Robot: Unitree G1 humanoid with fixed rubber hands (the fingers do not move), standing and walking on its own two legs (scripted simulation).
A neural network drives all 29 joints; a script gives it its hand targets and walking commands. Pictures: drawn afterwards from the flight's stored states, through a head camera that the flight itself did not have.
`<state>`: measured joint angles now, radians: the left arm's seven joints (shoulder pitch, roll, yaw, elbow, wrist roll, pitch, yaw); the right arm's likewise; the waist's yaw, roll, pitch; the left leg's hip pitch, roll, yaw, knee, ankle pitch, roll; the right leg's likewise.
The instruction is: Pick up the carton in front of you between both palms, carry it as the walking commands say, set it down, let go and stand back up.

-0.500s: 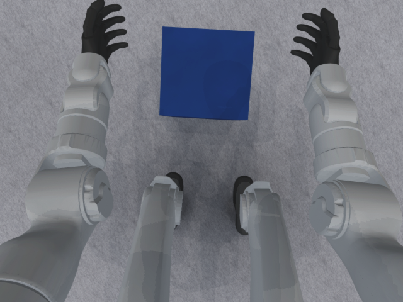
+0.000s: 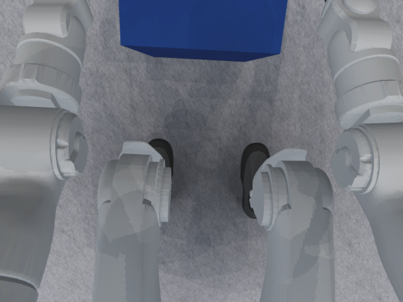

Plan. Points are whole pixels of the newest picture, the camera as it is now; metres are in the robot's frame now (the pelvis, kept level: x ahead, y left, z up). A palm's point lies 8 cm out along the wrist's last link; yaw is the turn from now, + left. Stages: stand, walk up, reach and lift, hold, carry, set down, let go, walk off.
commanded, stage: reach and lift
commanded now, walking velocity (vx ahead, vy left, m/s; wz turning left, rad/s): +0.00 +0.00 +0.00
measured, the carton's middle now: out of the picture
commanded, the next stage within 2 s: none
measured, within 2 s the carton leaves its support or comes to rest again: leaves its support in 0.90 s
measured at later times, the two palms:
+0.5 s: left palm out of the picture +0.54 +0.20 -0.19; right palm out of the picture +0.56 -0.13 -0.19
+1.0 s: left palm out of the picture +0.54 +0.18 -0.16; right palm out of the picture +0.56 -0.12 -0.15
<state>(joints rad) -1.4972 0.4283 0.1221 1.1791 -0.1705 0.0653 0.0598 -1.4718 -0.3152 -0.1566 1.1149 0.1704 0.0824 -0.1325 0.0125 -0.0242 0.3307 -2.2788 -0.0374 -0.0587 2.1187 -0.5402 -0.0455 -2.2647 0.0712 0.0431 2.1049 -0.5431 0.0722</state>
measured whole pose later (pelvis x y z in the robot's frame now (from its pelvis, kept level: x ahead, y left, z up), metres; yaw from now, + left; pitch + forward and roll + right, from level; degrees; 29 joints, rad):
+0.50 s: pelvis +0.00 +0.00 -0.01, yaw +1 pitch +38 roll -1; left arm -1.49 0.38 0.06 1.19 -0.23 0.03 0.09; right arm -1.48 -0.31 -0.07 1.15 0.23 0.04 -0.14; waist 0.02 -0.02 0.36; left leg -2.28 -0.02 -0.05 2.18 -0.56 -0.04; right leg -2.27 0.05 0.04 2.17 -0.57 0.06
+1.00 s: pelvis +0.01 +0.00 -0.02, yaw +1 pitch +39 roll +0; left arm -1.32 0.25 0.18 0.89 -0.10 0.24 0.14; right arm -1.33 -0.19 -0.24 0.88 0.09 0.22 -0.19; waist 0.02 -0.03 0.24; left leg -2.29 -0.06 -0.06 2.20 -0.59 -0.06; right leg -2.28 0.10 0.07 2.20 -0.60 0.09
